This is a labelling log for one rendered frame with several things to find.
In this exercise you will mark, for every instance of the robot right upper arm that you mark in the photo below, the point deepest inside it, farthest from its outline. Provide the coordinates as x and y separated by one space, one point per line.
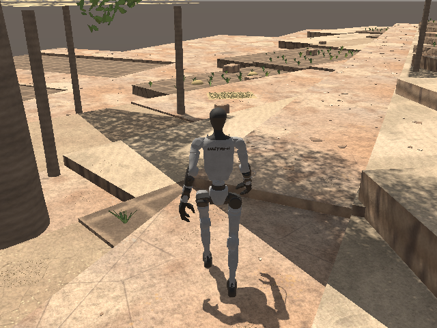
242 154

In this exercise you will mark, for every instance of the right robot forearm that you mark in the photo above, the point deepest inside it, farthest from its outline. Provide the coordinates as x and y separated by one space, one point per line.
247 177

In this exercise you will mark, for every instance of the left robot forearm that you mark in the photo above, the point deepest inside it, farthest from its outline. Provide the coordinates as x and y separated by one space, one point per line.
187 188

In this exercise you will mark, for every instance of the right robot hand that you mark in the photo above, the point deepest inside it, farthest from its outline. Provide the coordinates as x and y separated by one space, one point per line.
241 185

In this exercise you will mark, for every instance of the left robot hand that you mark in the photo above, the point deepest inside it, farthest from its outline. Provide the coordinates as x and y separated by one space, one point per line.
182 211

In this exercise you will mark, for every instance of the right robot thigh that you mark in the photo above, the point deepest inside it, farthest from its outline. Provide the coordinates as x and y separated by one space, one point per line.
234 213

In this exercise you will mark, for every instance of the robot right foot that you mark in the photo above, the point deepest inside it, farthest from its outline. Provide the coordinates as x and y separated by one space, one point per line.
231 290

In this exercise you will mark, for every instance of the robot left upper arm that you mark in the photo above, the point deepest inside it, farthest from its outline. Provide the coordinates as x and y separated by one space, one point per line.
196 145

